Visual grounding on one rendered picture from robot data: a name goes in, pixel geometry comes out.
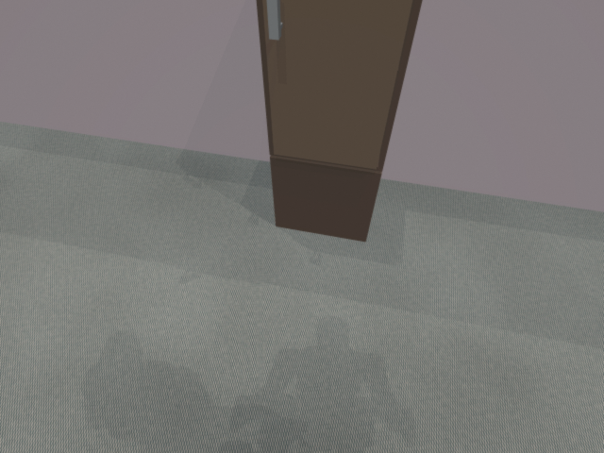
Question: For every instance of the cupboard door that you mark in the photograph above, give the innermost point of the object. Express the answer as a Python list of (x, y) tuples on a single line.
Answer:
[(331, 77)]

